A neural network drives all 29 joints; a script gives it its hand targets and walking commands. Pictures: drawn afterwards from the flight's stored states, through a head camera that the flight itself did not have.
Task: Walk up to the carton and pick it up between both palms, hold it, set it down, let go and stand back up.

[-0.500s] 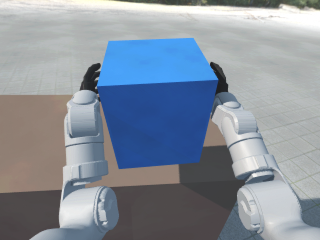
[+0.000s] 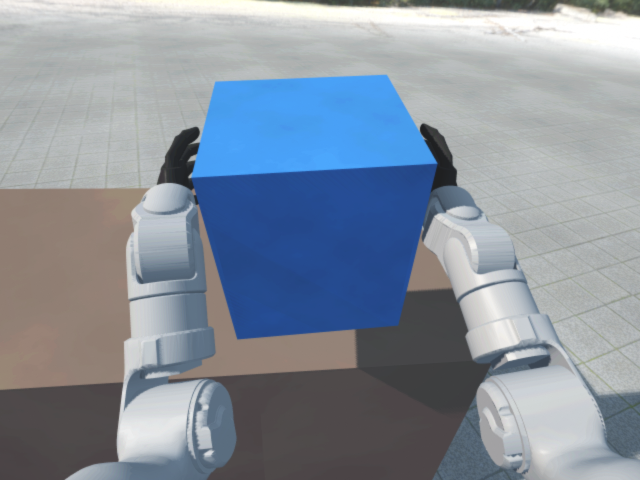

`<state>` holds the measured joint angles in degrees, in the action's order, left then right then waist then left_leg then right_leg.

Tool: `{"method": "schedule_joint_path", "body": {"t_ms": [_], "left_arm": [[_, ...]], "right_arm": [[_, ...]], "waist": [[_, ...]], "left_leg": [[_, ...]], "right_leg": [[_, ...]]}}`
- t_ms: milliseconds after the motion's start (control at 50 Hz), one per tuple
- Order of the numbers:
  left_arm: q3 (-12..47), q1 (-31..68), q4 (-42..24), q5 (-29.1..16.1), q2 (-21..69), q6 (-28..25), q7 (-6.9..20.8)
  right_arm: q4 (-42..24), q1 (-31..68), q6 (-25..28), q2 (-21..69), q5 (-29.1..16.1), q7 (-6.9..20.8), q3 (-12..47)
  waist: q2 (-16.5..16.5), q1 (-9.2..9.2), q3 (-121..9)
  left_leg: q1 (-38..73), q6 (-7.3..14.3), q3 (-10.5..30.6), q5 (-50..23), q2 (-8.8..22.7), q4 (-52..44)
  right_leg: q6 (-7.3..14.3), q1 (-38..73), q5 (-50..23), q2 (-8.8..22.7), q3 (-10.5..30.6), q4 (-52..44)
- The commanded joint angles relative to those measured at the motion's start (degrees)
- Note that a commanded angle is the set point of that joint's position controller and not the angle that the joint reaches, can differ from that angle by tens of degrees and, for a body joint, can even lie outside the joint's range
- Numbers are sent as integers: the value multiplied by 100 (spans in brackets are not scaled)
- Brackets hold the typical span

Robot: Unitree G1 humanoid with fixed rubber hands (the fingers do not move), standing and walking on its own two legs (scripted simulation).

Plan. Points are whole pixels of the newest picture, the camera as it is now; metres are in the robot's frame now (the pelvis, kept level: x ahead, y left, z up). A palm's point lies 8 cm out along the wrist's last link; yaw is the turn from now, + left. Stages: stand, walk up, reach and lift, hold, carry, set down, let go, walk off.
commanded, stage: hold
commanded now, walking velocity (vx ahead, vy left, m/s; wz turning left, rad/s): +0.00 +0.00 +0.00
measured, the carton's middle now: (310, 209) +0.37 +0.01 +0.22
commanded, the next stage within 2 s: set down in 0.96 s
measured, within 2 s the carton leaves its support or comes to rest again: neither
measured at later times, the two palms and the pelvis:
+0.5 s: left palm (178, 193) +0.35 +0.16 +0.25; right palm (439, 191) +0.35 -0.14 +0.26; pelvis +0.00 +0.00 +0.00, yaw +0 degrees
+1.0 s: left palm (176, 192) +0.35 +0.17 +0.25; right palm (438, 189) +0.35 -0.14 +0.26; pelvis -0.01 +0.00 +0.00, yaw +0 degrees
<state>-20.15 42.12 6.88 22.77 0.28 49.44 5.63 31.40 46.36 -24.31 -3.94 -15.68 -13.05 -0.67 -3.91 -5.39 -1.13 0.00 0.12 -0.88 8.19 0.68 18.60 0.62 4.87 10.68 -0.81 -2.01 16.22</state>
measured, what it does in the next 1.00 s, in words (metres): stands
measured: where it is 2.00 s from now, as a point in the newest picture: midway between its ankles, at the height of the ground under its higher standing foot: outside the picture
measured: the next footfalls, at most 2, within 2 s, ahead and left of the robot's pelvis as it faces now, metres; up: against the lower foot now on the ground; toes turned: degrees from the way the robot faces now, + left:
none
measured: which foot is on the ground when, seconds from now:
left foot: down 0.00-1.00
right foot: down 0.00-1.00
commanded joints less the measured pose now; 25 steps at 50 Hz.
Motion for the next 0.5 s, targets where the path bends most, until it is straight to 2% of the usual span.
{"method": "schedule_joint_path", "body": {"t_ms": [0,20,40,60,100,140,160,180,200,220,240,280,300,320,360,380,400,440,460,480], "left_arm": [[2445,3442,-234,-1053,2801,-266,739],[2354,3508,-209,-999,2702,-252,766],[2272,3468,-117,-927,2677,-243,774],[2284,3500,-189,-947,2673,-265,773],[2347,3446,-258,-1013,2739,-269,744],[2494,3501,-311,-1142,2829,-280,737],[2397,3384,-184,-1096,2785,-268,730],[2469,3300,-323,-1062,2800,-275,732],[2396,3306,-305,-978,2777,-253,726],[2167,3207,-177,-862,2642,-202,767],[2205,3326,-307,-898,2629,-208,789],[2351,3409,-365,-1010,2743,-233,789],[2340,3405,-381,-1009,2730,-247,773],[2393,3484,-314,-1086,2735,-255,784],[2338,3417,-344,-992,2683,-277,750],[2338,3406,-291,-998,2751,-254,746],[2341,3462,-303,-1014,2706,-248,749],[2401,3492,-353,-1085,2698,-277,754],[2434,3468,-543,-1096,2759,-285,732],[2366,3333,-273,-1034,2728,-260,725]], "right_arm": [[-1413,4243,159,2791,-464,659,1534],[-1403,4274,162,2881,-430,652,1544],[-1311,4279,151,2878,-457,672,1519],[-1434,4377,178,2935,-428,679,1583],[-1465,4305,186,3021,-492,684,1645],[-1734,4458,222,2955,-535,668,1650],[-1727,4406,230,2873,-508,645,1639],[-1576,4167,180,2915,-524,643,1725],[-1482,4131,148,2863,-549,653,1746],[-1295,3994,87,2900,-531,640,1728],[-1487,4102,117,2985,-527,641,1735],[-1534,4227,152,2930,-487,649,1591],[-1665,4344,184,2968,-508,650,1639],[-1617,4281,182,2935,-479,645,1647],[-1516,4205,157,2974,-458,651,1705],[-1465,4202,156,2886,-452,653,1636],[-1552,4275,176,2972,-473,672,1648],[-1629,4292,185,3080,-523,627,1725],[-1807,4302,233,3075,-567,646,1784],[-1545,4183,179,2888,-478,658,1684]], "waist": [[609,-140,-1327],[495,-88,-1274],[575,-26,-1247],[412,7,-1264],[470,6,-1418],[478,-101,-1590],[451,-95,-1537],[522,-69,-1556],[579,-43,-1430],[453,44,-1199],[439,53,-1348],[439,-59,-1457],[399,-4,-1420],[442,-112,-1491],[389,-2,-1443],[486,-58,-1364],[510,3,-1395],[366,-25,-1550],[502,21,-1793],[539,-9,-1442]], "left_leg": [[602,-59,-86,-676,-200,-256],[548,-18,-180,-552,-220,-284],[539,-19,-181,-528,-204,-320],[475,1,-182,-597,-214,-332],[525,-27,-194,-821,-232,-261],[644,-72,-136,-1045,-203,-135],[668,-60,-156,-969,-225,-151],[674,-86,-137,-1198,-215,-144],[741,-76,-149,-1090,-220,-157],[643,-8,-175,-915,-249,-249],[589,-6,-190,-883,-247,-239],[622,-22,-177,-912,-233,-222],[562,-15,-185,-908,-221,-196],[603,-28,-171,-900,-251,-192],[656,-18,-167,-968,-233,-211],[656,-28,-179,-861,-237,-234],[584,-23,-157,-821,-230,-232],[686,30,-203,-906,-255,-172],[765,-37,-189,-1034,-242,-147],[655,-34,-140,-875,-209,-219]], "right_leg": [[-234,-453,-824,-256,-146,-287],[-228,-376,-679,-247,-144,-309],[-202,-395,-572,-254,-140,-333],[-213,-321,-724,-272,-169,-302],[-225,-208,-963,-267,-145,-243],[-229,-296,-1207,-271,-123,-202],[-255,-305,-1186,-276,-158,-240],[-241,-168,-1363,-307,-157,-199],[-246,-307,-1209,-293,-119,-251],[-251,-236,-1163,-244,-100,-288],[-248,-186,-1157,-241,-102,-252],[-249,-228,-1160,-260,-144,-233],[-253,-236,-1172,-253,-120,-212],[-258,-269,-1147,-251,-137,-263],[-267,-250,-1282,-243,-145,-226],[-240,-347,-1058,-250,-147,-279],[-215,-383,-967,-251,-152,-264],[-300,-257,-1092,-242,-118,-261],[-259,-198,-1226,-265,-149,-201],[-222,-324,-1041,-257,-142,-255]]}}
